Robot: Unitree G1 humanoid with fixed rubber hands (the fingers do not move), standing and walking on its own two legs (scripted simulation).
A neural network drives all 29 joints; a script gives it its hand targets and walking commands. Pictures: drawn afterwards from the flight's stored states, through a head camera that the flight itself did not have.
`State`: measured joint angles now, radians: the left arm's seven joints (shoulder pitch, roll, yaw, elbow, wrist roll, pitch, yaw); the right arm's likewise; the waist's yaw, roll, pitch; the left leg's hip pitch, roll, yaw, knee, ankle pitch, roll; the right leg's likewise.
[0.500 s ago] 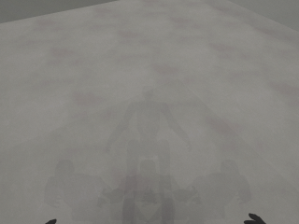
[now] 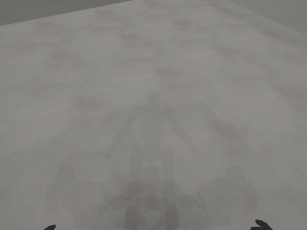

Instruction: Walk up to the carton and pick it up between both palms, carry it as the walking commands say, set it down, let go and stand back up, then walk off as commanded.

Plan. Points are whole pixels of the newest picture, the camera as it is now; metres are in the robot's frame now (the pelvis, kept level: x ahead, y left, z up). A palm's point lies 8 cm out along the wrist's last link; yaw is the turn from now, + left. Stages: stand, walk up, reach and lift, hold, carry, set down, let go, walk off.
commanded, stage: walk up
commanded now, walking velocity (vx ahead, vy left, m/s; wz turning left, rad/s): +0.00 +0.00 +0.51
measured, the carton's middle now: out of the picture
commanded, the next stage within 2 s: none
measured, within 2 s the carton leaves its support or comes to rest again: neither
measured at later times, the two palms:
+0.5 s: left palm out of the picture -0.04 +0.31 -0.18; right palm out of the picture +0.10 -0.18 -0.12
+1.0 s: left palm out of the picture -0.08 +0.33 -0.13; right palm (211, 224) +0.15 -0.15 -0.12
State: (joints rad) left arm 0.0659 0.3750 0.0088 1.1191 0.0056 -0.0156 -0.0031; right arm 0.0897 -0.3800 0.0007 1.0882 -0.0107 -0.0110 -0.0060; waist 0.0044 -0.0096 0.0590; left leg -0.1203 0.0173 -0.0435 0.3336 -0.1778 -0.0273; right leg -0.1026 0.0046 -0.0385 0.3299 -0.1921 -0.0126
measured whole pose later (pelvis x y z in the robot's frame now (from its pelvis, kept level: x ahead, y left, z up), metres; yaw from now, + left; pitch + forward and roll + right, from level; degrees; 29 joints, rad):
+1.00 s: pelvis -0.03 +0.06 +0.00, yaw +28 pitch +1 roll -1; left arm 0.14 0.27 -0.01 0.97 0.01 0.06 0.02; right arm 0.24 -0.28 -0.05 0.89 0.00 0.05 0.01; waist -0.01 0.02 0.05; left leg -0.22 -0.15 -0.15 0.36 -0.12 0.10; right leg -0.35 0.01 0.02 0.75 -0.41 0.09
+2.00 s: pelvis +0.00 +0.05 -0.01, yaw +59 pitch +0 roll -1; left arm 0.10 0.26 0.03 0.84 -0.01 0.06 0.02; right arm 0.20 -0.26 -0.06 0.89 -0.02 0.04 0.00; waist -0.03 0.02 0.07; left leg -0.27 -0.06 -0.12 0.43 -0.16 0.02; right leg -0.32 -0.02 -0.04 0.68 -0.38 0.07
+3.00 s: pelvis -0.02 +0.02 -0.01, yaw +90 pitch +2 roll -1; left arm 0.11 0.25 0.03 0.84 0.00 0.06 0.02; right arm 0.25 -0.27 -0.07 0.89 0.00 0.04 -0.01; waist -0.05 0.02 0.07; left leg -0.29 -0.10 -0.12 0.42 -0.15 0.07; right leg -0.34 -0.02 -0.02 0.73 -0.43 0.06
